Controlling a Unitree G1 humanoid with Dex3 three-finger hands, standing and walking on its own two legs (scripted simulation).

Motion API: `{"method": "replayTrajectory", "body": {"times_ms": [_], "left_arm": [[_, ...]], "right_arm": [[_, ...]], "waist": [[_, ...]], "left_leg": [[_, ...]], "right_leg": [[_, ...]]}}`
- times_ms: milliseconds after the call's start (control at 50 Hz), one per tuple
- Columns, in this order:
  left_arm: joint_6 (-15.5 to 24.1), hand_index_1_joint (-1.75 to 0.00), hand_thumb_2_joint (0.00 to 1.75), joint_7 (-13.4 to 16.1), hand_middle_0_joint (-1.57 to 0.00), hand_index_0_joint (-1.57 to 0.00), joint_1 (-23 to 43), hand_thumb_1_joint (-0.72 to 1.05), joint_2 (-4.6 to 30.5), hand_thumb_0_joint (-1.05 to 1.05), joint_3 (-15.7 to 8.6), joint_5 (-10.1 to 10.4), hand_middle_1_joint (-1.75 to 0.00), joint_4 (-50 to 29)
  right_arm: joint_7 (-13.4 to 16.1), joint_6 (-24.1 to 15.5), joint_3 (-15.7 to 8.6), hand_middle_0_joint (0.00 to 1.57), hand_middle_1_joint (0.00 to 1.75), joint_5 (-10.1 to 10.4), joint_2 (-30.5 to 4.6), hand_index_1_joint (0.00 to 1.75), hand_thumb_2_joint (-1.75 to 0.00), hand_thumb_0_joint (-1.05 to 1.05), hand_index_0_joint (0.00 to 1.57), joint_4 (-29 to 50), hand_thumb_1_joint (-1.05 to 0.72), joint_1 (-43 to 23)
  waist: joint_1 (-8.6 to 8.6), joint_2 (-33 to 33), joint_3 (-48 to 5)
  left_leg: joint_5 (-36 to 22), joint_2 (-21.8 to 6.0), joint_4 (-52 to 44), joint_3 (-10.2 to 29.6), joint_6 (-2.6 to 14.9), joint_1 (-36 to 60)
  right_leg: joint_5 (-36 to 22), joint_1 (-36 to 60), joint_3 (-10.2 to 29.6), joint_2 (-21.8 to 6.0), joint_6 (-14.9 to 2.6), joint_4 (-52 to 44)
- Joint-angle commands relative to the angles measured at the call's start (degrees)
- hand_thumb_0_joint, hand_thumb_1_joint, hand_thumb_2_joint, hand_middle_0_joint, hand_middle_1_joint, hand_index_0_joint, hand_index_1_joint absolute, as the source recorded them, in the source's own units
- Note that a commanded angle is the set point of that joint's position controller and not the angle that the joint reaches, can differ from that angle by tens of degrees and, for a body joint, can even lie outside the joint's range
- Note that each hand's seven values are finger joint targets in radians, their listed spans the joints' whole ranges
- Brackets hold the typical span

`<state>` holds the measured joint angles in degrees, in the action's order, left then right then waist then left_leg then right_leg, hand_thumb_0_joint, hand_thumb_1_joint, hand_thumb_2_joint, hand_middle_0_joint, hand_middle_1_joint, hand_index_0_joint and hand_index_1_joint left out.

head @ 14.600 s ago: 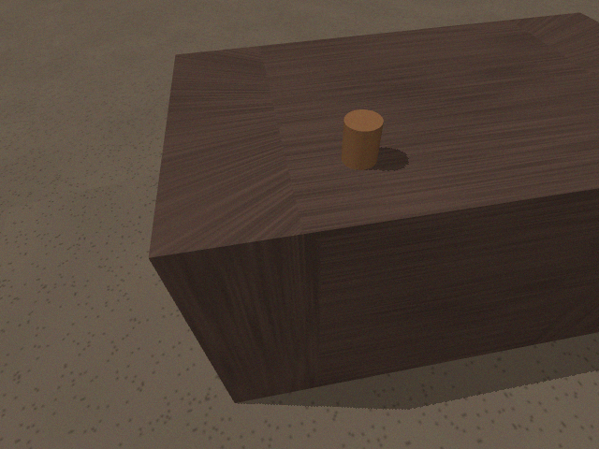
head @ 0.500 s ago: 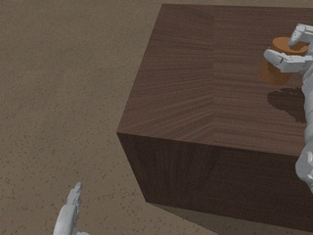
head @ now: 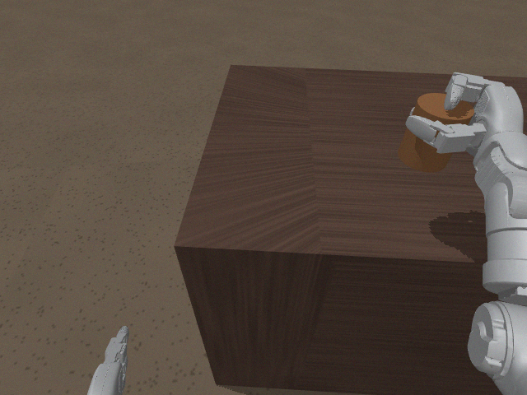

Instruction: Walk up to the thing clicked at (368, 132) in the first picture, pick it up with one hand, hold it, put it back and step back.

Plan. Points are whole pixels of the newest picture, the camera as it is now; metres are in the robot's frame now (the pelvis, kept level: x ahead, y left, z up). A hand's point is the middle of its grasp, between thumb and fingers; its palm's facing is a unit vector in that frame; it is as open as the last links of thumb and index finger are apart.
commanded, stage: lift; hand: right
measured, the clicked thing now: (432, 133) +0.42 -0.20 +0.22
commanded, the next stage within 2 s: hold in 0.70 s
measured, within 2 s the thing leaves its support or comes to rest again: neither
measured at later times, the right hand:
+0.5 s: hand (478, 122) +0.34 -0.19 +0.30, palm faces +0.15 +0.99 -0.01, open 5.8 cm
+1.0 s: hand (494, 122) +0.31 -0.18 +0.31, palm faces +0.14 +0.99 -0.02, open 5.8 cm
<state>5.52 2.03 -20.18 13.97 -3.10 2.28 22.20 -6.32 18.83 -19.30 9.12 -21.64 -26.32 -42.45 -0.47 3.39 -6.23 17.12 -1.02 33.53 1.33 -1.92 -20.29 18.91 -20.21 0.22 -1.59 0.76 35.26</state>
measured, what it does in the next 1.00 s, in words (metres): stands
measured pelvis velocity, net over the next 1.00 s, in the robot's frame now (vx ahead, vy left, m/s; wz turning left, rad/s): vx -0.03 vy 0.01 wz -0.03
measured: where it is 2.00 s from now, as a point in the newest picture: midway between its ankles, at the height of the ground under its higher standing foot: outside the picture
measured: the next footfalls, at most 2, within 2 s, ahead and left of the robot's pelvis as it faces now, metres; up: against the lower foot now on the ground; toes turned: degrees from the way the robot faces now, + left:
none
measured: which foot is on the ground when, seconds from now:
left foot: down 0.00-1.00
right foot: down 0.00-1.00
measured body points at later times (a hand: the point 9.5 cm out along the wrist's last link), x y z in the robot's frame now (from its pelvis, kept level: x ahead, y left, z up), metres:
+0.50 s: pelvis -0.03 +0.01 +0.00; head -0.07 +0.04 +0.45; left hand +0.15 +0.26 -0.07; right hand +0.32 -0.24 +0.30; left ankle +0.00 +0.14 -0.73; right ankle -0.01 -0.13 -0.73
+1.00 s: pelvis -0.03 +0.01 +0.00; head -0.08 +0.05 +0.45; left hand +0.15 +0.26 -0.06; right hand +0.29 -0.24 +0.32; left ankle +0.00 +0.14 -0.73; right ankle -0.01 -0.13 -0.73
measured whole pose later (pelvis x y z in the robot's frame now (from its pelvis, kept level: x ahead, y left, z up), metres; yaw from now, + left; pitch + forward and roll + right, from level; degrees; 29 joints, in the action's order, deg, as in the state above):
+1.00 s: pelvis -0.03 +0.01 +0.00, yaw -2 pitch -2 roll +0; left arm 12.5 2.0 -14.8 14.7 -3.9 2.6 34.8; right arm -4.7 45.2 -20.7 13.5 -20.8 2.8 -34.4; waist 0.4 5.2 -5.4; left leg 14.6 -1.7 31.2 -0.5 -1.4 -14.2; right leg 15.0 -14.4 2.0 -0.9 1.2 31.7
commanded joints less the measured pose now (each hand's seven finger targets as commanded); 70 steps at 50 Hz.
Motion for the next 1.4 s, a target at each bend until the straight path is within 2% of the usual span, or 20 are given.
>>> {"method": "replayTrajectory", "body": {"times_ms": [0, 40, 100, 220, 280, 320, 400, 660, 740, 760, 780, 880, 900, 1000, 1040, 1120, 1240, 1260, 1280, 1380], "left_arm": [[3.6, -0.03, 0.03, 0.1, -0.04, -0.05, 4.6, -0.53, 8.0, 0.0, -4.1, 0.3, -0.05, -7.9], [3.9, -0.03, 0.03, -0.4, -0.04, -0.05, 5.2, -0.53, 5.8, 0.0, -1.7, 0.5, -0.05, -8.2], [4.2, -0.03, 0.03, -0.1, -0.04, -0.05, 7.3, -0.53, 8.2, 0.0, -4.2, 0.5, -0.04, -6.8], [5.3, -0.03, 0.04, -0.8, -0.04, -0.05, 8.9, -0.54, 6.5, 0.0, -2.2, 0.4, -0.04, -3.5], [6.2, -0.03, 0.04, -0.6, -0.04, -0.05, 10.6, -0.54, 8.8, 0.0, -4.3, 0.4, -0.04, -3.1], [6.5, -0.03, 0.03, -0.8, -0.04, -0.05, 10.8, -0.54, 7.6, 0.0, -3.4, 0.4, -0.04, -1.2], [7.5, -0.03, 0.03, -0.6, -0.04, -0.04, 11.7, -0.54, 8.0, 0.0, -3.1, 0.3, -0.04, -1.5], [9.8, -0.02, 0.02, -0.1, -0.04, -0.05, 13.0, -0.53, 6.6, 0.0, -1.5, 0.2, -0.04, 0.9], [10.4, -0.02, 0.02, 0.0, -0.04, -0.05, 12.9, -0.52, 8.2, 0.0, -3.3, 0.2, -0.04, 1.7], [10.5, -0.03, 0.03, -0.2, -0.04, -0.05, 13.8, -0.53, 7.0, 0.0, -2.1, 0.2, -0.04, 0.4], [10.6, -0.03, 0.03, 0.1, -0.04, -0.05, 13.3, -0.53, 8.7, 0.0, -3.6, 0.2, -0.04, 1.2], [10.9, -0.04, 0.04, 0.1, -0.04, -0.05, 14.0, -0.54, 5.9, 0.0, -1.7, 0.4, -0.05, 2.5], [11.0, -0.04, 0.03, 0.5, -0.04, -0.05, 14.0, -0.54, 8.7, 0.0, -4.2, 0.3, -0.04, 2.5], [10.9, -0.04, 0.04, 0.2, -0.04, -0.05, 14.2, -0.54, 6.0, 0.0, -2.0, 0.5, -0.05, 3.1], [11.1, -0.04, 0.04, 0.5, -0.04, -0.05, 15.0, -0.54, 8.3, 0.0, -3.8, 0.4, -0.05, 2.5], [11.3, -0.04, 0.04, 0.2, -0.04, -0.05, 14.9, -0.55, 6.8, 0.0, -3.0, 0.5, -0.05, 3.7], [11.2, -0.04, 0.04, 0.2, -0.04, -0.05, 15.6, -0.54, 7.8, 0.0, -3.5, 0.8, -0.05, 3.8], [11.2, -0.05, 0.04, 0.1, -0.05, -0.05, 15.1, -0.55, 7.0, 0.0, -3.1, 0.8, -0.05, 4.0], [11.3, -0.04, 0.04, 0.2, -0.04, -0.05, 15.4, -0.54, 8.6, 0.0, -4.0, 0.8, -0.05, 4.1], [11.9, -0.04, 0.04, -0.1, -0.05, -0.05, 15.6, -0.55, 7.4, 0.0, -3.0, 0.8, -0.05, 3.9]], "right_arm": [[0.4, 0.6, -2.8, 1.36, 1.45, 2.1, -14.1, 1.45, -1.31, 0.0, 1.38, 20.9, -0.36, -28.6], [0.2, 2.6, -2.6, 1.37, 1.46, 2.2, -13.5, 1.46, -1.32, 0.0, 1.39, 23.1, -0.38, -28.1], [0.4, 5.4, -3.6, 1.38, 1.47, 2.9, -13.9, 1.47, -1.32, 0.0, 1.4, 25.5, -0.38, -26.6], [0.8, 9.8, -2.8, 1.39, 1.47, 3.0, -12.9, 1.47, -1.33, 0.0, 1.41, 29.4, -0.41, -24.6], [1.0, 11.6, -4.1, 1.39, 1.48, 3.6, -13.7, 1.48, -1.33, 0.0, 1.42, 30.6, -0.4, -23.4], [1.2, 12.6, -4.2, 1.39, 1.47, 3.5, -14.2, 1.47, -1.32, 0.0, 1.41, 32.1, -0.42, -23.4], [1.7, 14.7, -4.6, 1.39, 1.46, 3.9, -13.9, 1.46, -1.3, 0.0, 1.41, 34.3, -0.42, -22.5], [2.1, 18.6, -3.8, 1.38, 1.45, 4.6, -12.4, 1.45, -1.3, 0.0, 1.4, 39.2, -0.43, -21.1], [2.2, 19.8, -4.7, 1.39, 1.46, 5.0, -13.1, 1.46, -1.31, 0.0, 1.41, 40.0, -0.44, -21.1], [2.0, 20.0, -2.8, 1.39, 1.46, 4.7, -11.3, 1.46, -1.32, 0.0, 1.41, 40.6, -0.45, -21.7], [2.3, 20.4, -5.5, 1.39, 1.47, 5.1, -13.8, 1.47, -1.32, 0.0, 1.41, 39.7, -0.45, -20.3], [1.6, 21.3, -3.6, 1.37, 1.46, 5.1, -11.6, 1.46, -1.32, 0.0, 1.39, 40.9, -0.39, -20.5], [1.8, 21.8, -7.1, 1.37, 1.45, 5.3, -14.9, 1.45, -1.32, 0.0, 1.39, 39.5, -0.42, -18.0], [1.2, 22.6, -4.4, 1.36, 1.45, 5.6, -12.0, 1.45, -1.32, 0.0, 1.39, 41.9, -0.39, -19.4], [1.4, 23.1, -6.7, 1.36, 1.45, 5.5, -14.9, 1.45, -1.31, 0.0, 1.39, 42.2, -0.4, -18.5], [1.0, 24.1, -4.7, 1.34, 1.43, 5.9, -12.2, 1.43, -1.3, 0.0, 1.37, 43.4, -0.39, -18.9], [0.8, 25.3, -5.8, 1.36, 1.45, 6.4, -13.5, 1.45, -1.32, 0.0, 1.39, 43.9, -0.39, -19.0], [0.6, 25.5, -4.0, 1.35, 1.45, 6.2, -11.9, 1.45, -1.32, 0.0, 1.38, 43.3, -0.38, -20.1], [0.9, 25.7, -6.6, 1.35, 1.45, 6.5, -14.5, 1.45, -1.32, 0.0, 1.38, 43.5, -0.38, -19.5], [0.8, 26.6, -5.1, 1.34, 1.45, 6.5, -12.9, 1.45, -1.32, 0.0, 1.37, 41.7, -0.38, -20.2]], "waist": [[-0.85, -1.4, -14.2], [-0.54, -1.4, -14.6], [-0.47, -2.4, -13.2], [0.54, -1.2, -11.2], [0.35, -2.5, -9.8], [0.59, -1.5, -9.3], [0.69, -2.6, -11.6], [0.6, -2.0, -8.5], [0.62, -0.7, -9.5], [0.42, -1.2, -10.5], [0.66, -3.1, -9.1], [0.68, -1.9, -9.1], [1.16, -3.6, -9.1], [0.97, -2.4, -9.3], [1.18, -2.0, -9.5], [0.93, -2.2, -9.5], [1.46, -1.4, -8.7], [0.25, -1.1, -9.8], [1.23, -2.4, -8.5], [0.58, -3.3, -9.5]], "left_leg": [[-15.2, 1.8, -4.0, -4.2, 1.7, 4.8], [-15.7, 1.4, -4.5, -4.0, 1.57, 5.8], [-15.3, 1.1, -5.1, -4.0, 1.34, 6.1], [-11.0, 1.4, -6.1, -4.5, 1.64, 5.9], [-6.7, 1.3, -7.5, -4.5, 1.41, 5.7], [-5.1, 1.0, -7.8, -4.3, 1.35, 5.2], [-9.0, 1.1, -7.2, -4.5, 1.35, 6.5], [-4.4, 1.1, -8.6, -4.8, 1.32, 5.2], [-5.9, 1.2, -8.1, -5.0, 1.66, 5.4], [-7.1, 1.1, -8.0, -5.0, 1.6, 6.0], [-5.9, 1.1, -8.5, -5.0, 1.32, 5.8], [-7.2, 0.9, -8.3, -4.8, 1.43, 5.8], [-7.1, 0.9, -8.4, -5.0, 1.25, 6.4], [-8.8, 0.9, -8.1, -4.9, 1.41, 6.6], [-7.2, 0.8, -8.4, -4.8, 1.22, 6.4], [-8.0, 0.9, -8.2, -4.9, 1.31, 6.3], [-8.0, 1.1, -8.0, -5.4, 1.64, 6.3], [-8.8, 1.0, -8.1, -5.3, 1.62, 6.5], [-6.8, 1.2, -8.4, -5.6, 1.51, 6.2], [-7.2, 1.2, -8.5, -5.4, 1.38, 6.0]], "right_leg": [[-16.2, 10.4, -1.4, 1.1, -1.5, -5.2], [-16.5, 10.9, -1.6, 1.5, -1.64, -5.2], [-15.7, 11.2, -1.7, 1.7, -1.87, -5.4], [-12.3, 10.6, -0.9, 1.6, -1.53, -7.1], [-7.9, 9.5, -0.7, 2.0, -1.89, -8.1], [-6.3, 9.3, -0.9, 2.4, -2.05, -8.2], [-10.1, 10.8, -0.5, 2.2, -1.97, -7.8], [-6.0, 10.5, -0.1, 2.5, -1.95, -9.0], [-7.5, 11.4, 0.3, 2.3, -1.62, -9.0], [-8.8, 11.6, 0.2, 2.4, -1.59, -8.8], [-7.7, 10.8, 0.2, 2.6, -1.87, -8.5], [-8.9, 11.2, -0.1, 2.8, -1.75, -8.4], [-8.8, 11.1, 0.2, 2.6, -1.95, -8.4], [-10.5, 11.1, 0.1, 2.7, -1.74, -8.1], [-9.0, 11.2, 0.0, 2.8, -1.83, -8.2], [-9.8, 11.1, 0.1, 2.7, -1.75, -8.2], [-10.5, 11.3, 0.6, 2.4, -1.46, -8.5], [-11.0, 12.2, 0.4, 2.6, -1.48, -8.6], [-9.1, 11.0, 0.6, 2.5, -1.59, -8.9], [-9.5, 11.5, 0.4, 2.6, -1.66, -8.7]]}}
